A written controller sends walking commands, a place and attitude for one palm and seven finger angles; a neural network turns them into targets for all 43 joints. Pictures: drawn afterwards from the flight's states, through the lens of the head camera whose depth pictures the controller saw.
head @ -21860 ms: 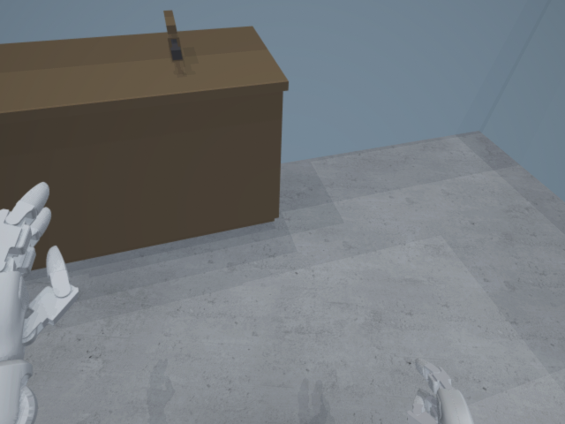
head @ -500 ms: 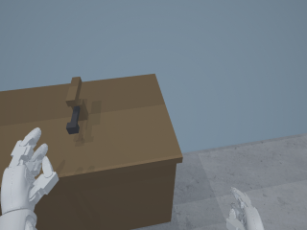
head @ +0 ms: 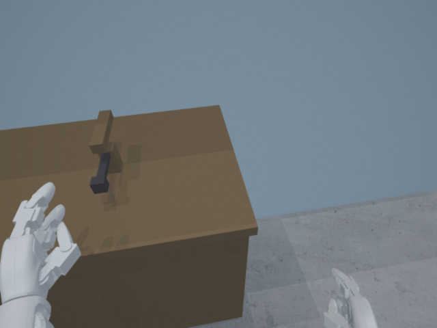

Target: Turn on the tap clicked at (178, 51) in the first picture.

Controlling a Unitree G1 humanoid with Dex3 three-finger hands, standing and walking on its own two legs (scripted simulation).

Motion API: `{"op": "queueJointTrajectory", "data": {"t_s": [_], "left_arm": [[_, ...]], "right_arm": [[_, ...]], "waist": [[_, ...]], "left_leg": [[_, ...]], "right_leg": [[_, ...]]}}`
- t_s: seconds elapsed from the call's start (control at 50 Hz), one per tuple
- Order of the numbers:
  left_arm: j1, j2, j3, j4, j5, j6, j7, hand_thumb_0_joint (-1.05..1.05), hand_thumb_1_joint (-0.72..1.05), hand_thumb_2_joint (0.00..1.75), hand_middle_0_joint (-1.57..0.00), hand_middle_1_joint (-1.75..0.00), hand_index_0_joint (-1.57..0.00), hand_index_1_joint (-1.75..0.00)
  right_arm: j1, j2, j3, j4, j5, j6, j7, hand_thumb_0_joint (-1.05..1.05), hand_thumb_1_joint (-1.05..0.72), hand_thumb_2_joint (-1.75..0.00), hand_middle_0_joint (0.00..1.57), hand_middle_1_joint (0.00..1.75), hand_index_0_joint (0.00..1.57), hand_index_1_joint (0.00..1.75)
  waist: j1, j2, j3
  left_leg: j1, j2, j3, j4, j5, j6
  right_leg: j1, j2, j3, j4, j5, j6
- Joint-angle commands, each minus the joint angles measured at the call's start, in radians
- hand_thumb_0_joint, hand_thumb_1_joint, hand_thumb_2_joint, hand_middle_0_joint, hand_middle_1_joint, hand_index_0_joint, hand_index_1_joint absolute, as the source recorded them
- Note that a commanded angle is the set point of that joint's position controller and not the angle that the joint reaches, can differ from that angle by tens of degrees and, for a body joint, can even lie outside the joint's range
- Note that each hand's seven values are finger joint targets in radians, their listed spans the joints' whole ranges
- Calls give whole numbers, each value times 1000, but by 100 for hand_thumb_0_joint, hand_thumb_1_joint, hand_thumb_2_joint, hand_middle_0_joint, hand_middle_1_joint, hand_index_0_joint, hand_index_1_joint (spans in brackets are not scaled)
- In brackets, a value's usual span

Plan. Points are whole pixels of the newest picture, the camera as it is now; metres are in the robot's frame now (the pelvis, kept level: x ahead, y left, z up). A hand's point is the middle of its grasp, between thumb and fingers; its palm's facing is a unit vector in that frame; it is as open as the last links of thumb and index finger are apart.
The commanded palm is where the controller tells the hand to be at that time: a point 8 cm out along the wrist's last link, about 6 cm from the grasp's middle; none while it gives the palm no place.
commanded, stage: reach beside the lever's end, fingers flat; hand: left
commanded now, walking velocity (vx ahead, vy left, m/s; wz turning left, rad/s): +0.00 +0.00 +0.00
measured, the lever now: (99, 184) +0.36 +0.30 +0.07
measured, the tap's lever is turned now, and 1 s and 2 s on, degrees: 0 0 0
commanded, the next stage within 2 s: none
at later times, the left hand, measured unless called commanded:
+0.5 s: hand (80, 226) +0.23 +0.26 +0.12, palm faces +0.48 -0.87 -0.12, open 7.4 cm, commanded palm +0.19 +0.31 +0.12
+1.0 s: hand (77, 212) +0.27 +0.30 +0.09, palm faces +0.49 -0.86 -0.11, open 7.6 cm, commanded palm +0.23 +0.34 +0.09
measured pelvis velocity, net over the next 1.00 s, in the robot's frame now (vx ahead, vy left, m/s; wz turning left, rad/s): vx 0.00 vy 0.03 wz -0.02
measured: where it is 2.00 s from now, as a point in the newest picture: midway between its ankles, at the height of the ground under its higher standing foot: outside the picture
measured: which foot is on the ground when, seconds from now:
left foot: down 0.00-1.00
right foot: down 0.00-1.00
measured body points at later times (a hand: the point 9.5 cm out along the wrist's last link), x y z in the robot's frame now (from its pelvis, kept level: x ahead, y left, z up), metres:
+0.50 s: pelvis +0.00 +0.01 +0.00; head -0.01 -0.01 +0.45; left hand +0.20 +0.30 +0.13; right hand +0.18 -0.22 -0.08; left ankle +0.03 +0.14 -0.72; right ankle -0.02 -0.07 -0.72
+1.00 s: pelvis +0.00 +0.03 +0.00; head +0.01 +0.02 +0.45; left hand +0.24 +0.34 +0.10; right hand +0.17 -0.22 -0.09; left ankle +0.03 +0.14 -0.72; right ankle -0.02 -0.07 -0.72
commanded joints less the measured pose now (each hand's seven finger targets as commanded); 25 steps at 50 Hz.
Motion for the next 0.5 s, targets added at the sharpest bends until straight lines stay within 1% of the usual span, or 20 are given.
{"op": "queueJointTrajectory", "data": {"t_s": [0.0,0.02,0.04,0.06,0.1,0.12,0.14,0.2,0.22,0.24,0.26,0.28,0.3,0.32,0.34,0.38,0.42,0.44,0.46,0.48], "left_arm": [[-111,139,93,-204,6,-83,4,0,90,90,-20,-30,-20,-30],[-107,167,119,-182,14,-84,9,0,90,90,-20,-30,-20,-30],[-137,120,73,-190,10,-90,5,0,90,90,-20,-30,-20,-30],[-158,153,102,-169,10,-95,8,0,90,90,-20,-30,-20,-30],[-157,141,93,-153,12,-102,5,0,90,90,-20,-30,-20,-30],[-157,159,106,-145,22,-101,7,0,90,90,-20,-30,-20,-30],[-172,127,74,-150,20,-104,8,0,90,90,-20,-30,-20,-30],[-221,133,71,-116,24,-105,18,0,90,90,-20,-30,-20,-30],[-216,168,110,-97,30,-102,29,0,90,90,-20,-30,-20,-30],[-227,138,82,-97,28,-101,28,0,90,90,-20,-30,-20,-30],[-251,160,99,-74,29,-98,32,0,90,90,-20,-30,-20,-30],[-277,154,93,-73,28,-98,33,0,90,90,-20,-29,-20,-29],[-290,163,100,-63,29,-97,36,0,90,90,-20,-29,-20,-29],[-287,198,141,-46,36,-97,45,0,90,90,-20,-29,-20,-29],[-298,149,94,-54,35,-97,42,0,90,90,-19,-29,-19,-29],[-325,167,113,-7,30,-98,42,0,90,90,-19,-28,-19,-28],[-345,190,135,19,38,-100,40,0,90,90,-19,-28,-19,-28],[-367,146,91,20,34,-105,34,0,90,90,-19,-27,-19,-27],[-380,175,120,42,32,-106,34,0,90,90,-19,-27,-19,-27],[-390,176,122,61,28,-106,30,0,90,90,-19,-27,-19,-27]], "right_arm": [[-123,-106,-44,-165,-4,-61,-9,0,-90,-90,20,30,20,30],[-121,-106,-45,-153,-2,-58,-10,0,-90,-90,20,30,20,30],[-126,-101,-41,-162,-3,-59,-9,0,-90,-90,20,30,20,30],[-127,-107,-44,-157,-2,-61,-11,0,-90,-90,20,30,20,30],[-128,-108,-46,-157,-5,-58,-11,0,-90,-90,20,30,20,30],[-127,-108,-46,-150,-3,-57,-10,0,-90,-90,20,30,20,30],[-129,-104,-43,-157,-4,-56,-9,0,-90,-90,20,30,20,30],[-139,-109,-43,-155,-5,-53,-10,0,-90,-90,20,30,20,30],[-135,-110,-44,-146,-6,-49,-12,0,-90,-90,20,30,20,30],[-142,-106,-42,-155,-7,-45,-12,0,-90,-90,20,30,20,30],[-143,-110,-41,-151,-5,-40,-13,0,-90,-90,20,30,20,30],[-151,-108,-41,-152,-6,-37,-14,0,-90,-90,20,30,20,30],[-149,-109,-40,-150,-7,-34,-14,0,-90,-90,20,30,20,30],[-145,-110,-44,-139,-6,-29,-15,0,-90,-90,20,30,20,30],[-151,-103,-41,-151,-8,-26,-12,0,-90,-90,20,30,20,30],[-146,-109,-42,-142,-10,-20,-13,0,-90,-90,20,30,20,30],[-143,-112,-43,-131,-7,-13,-13,0,-90,-90,20,30,20,30],[-146,-108,-41,-140,-7,-13,-11,0,-90,-90,20,30,20,30],[-145,-113,-44,-136,-6,-13,-13,0,-90,-90,20,30,20,30],[-146,-115,-44,-134,-7,-10,-14,0,-90,-90,20,30,20,30]], "waist": [[-5,-37,-61],[0,-14,-41],[-13,-33,-43],[-16,-44,-42],[-14,-57,-57],[-7,-18,-48],[-15,-20,-54],[-23,-44,-39],[-12,-33,-37],[-19,-39,-47],[-21,-52,-42],[-21,-32,-44],[-23,-39,-48],[-14,-24,-50],[-18,-7,-74],[-23,-42,-69],[-19,-11,-59],[-31,-31,-67],[-28,-31,-73],[-28,-40,-78]], "left_leg": [[67,-12,27,-70,167,56],[64,-10,26,-75,158,53],[67,-13,24,-79,151,55],[64,-10,23,-75,146,56],[66,-11,25,-74,157,56],[66,-12,26,-81,150,53],[72,-12,24,-85,148,53],[62,-10,20,-90,113,53],[61,-11,21,-94,110,53],[61,-12,21,-97,109,53],[54,-11,21,-97,102,53],[55,-13,24,-97,96,52],[55,-13,24,-98,96,53],[57,-12,25,-102,100,50],[66,-14,28,-103,109,50],[61,-12,26,-101,122,51],[63,-10,24,-108,121,48],[66,-11,22,-110,117,49],[67,-8,24,-108,120,49],[63,-11,24,-107,122,51]], "right_leg": [[-27,-54,70,-163,252,60],[-35,-51,71,-169,233,57],[-37,-53,67,-166,227,59],[-43,-50,71,-170,221,60],[-33,-52,72,-166,235,60],[-36,-50,71,-168,220,56],[-36,-50,66,-164,216,55],[-55,-46,68,-173,163,57],[-49,-43,70,-178,158,55],[-47,-46,69,-176,157,56],[-51,-44,70,-180,145,56],[-50,-46,76,-183,138,56],[-50,-45,75,-183,135,56],[-41,-42,77,-186,134,53],[-33,-45,74,-178,146,53],[-33,-41,73,-176,171,54],[-35,-38,71,-177,166,49],[-34,-39,68,-174,166,51],[-35,-37,70,-176,168,51],[-32,-37,72,-177,173,53]]}}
